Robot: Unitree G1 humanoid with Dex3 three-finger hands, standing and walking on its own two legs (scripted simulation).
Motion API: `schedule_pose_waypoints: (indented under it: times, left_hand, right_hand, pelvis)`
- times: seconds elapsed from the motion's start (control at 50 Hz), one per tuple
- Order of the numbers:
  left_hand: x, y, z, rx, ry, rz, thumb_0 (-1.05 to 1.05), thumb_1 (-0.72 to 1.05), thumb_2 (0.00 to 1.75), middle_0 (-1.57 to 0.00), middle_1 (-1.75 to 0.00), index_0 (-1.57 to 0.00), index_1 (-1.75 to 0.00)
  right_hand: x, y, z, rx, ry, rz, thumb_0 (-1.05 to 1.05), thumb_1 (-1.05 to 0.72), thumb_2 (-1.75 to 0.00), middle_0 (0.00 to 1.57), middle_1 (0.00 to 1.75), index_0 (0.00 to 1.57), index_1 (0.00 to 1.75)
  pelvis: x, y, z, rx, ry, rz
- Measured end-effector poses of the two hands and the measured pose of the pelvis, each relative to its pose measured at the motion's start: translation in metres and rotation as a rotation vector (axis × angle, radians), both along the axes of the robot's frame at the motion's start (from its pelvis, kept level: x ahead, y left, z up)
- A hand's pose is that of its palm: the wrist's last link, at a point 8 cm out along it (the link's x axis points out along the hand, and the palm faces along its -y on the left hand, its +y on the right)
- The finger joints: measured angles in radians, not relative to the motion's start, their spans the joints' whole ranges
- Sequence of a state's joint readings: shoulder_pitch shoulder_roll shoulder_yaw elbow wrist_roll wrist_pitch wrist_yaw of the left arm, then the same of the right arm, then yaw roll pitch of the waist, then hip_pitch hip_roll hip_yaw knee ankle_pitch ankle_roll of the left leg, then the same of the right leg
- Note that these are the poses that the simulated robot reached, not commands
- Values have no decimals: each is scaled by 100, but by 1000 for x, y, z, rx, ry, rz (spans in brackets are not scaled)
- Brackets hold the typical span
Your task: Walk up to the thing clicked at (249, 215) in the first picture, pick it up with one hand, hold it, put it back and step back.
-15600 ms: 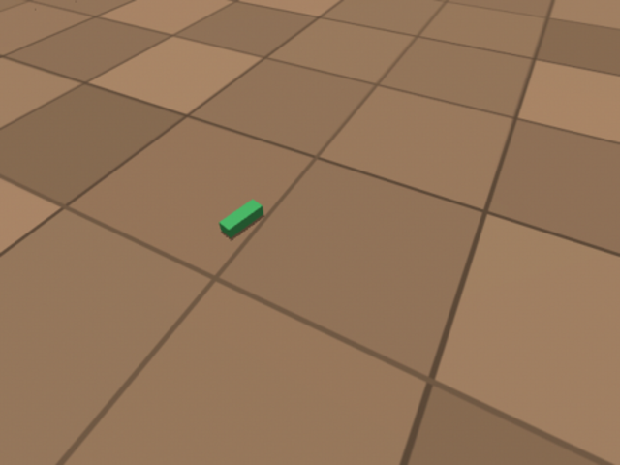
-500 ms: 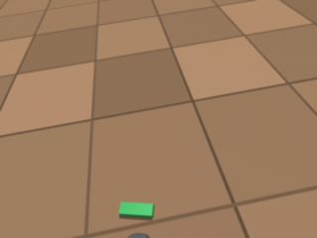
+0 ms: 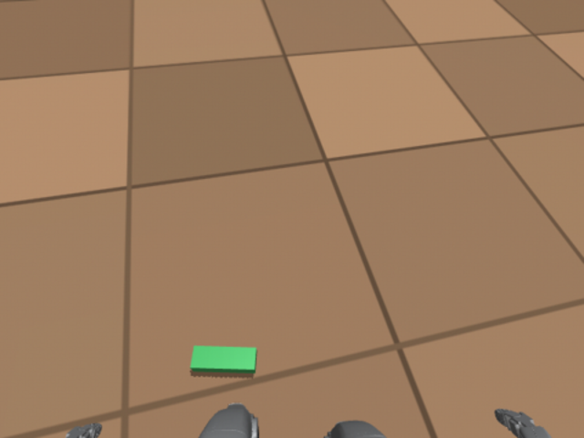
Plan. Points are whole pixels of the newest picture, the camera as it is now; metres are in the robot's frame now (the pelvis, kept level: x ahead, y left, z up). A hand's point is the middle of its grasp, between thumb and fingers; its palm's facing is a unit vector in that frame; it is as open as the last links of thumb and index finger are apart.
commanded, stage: walk up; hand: left
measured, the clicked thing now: (224, 359) +0.39 +0.19 -0.72
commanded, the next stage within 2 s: none
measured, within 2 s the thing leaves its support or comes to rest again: neither
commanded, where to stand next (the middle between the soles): +0.03 -0.01 m, yaw +1 degrees
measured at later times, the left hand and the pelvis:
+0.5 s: hand out of the picture +0.08 +0.26 -0.13, palm faces -0.03 -0.94 -0.34, open 7.4 cm; pelvis +0.00 +0.00 +0.02, yaw -1 degrees
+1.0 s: hand out of the picture +0.10 +0.25 -0.13, palm faces +0.01 -0.94 -0.34, open 7.4 cm; pelvis +0.01 +0.00 +0.02, yaw +0 degrees
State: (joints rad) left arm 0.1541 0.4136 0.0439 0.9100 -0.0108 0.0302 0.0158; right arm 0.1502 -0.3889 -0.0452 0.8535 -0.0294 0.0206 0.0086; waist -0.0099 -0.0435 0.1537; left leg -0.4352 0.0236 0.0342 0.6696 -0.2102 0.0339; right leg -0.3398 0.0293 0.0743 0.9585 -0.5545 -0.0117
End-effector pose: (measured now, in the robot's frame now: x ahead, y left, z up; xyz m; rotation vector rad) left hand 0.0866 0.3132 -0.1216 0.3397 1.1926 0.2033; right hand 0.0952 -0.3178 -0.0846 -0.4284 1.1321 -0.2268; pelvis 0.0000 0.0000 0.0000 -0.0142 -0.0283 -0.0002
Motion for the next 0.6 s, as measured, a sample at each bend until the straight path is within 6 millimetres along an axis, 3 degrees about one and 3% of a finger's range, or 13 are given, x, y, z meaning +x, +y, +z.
schedule_pose_waypoints:
  times: [0.14, 0.2, 0.4, 0.6]
  left_hand:
    - [-57, -9, 10, 25, 72, 8, 1, 90, 90, -20, -30, -20, -30]
    - [-67, -7, 17, 27, 93, 21, 1, 90, 90, -20, -30, -21, -30]
    - [-31, -4, 24, -3, -2, -2, 1, 90, 90, -20, -30, -20, -30]
    - [-2, -14, 23, -34, -12, -10, 1, 90, 90, -20, -30, -20, -30]
  right_hand:
    - [-21, -3, -14, 56, -12, -38, 1, -91, -90, 20, 30, 21, 30]
    - [-31, 3, -18, 93, -2, -54, 1, -91, -90, 20, 30, 21, 30]
    - [-49, 28, -20, 137, 56, -57, 1, -91, -90, 20, 30, 21, 30]
    - [-28, 23, -6, 112, 58, -53, 1, -90, -90, 20, 30, 21, 30]
  pelvis:
    - [-8, -5, 2, -23, -27, -20]
    - [-5, -3, 6, -3, -31, -28]
    - [-6, 4, 14, 3, -27, -13]
    - [8, 1, 22, -1, 0, -7]
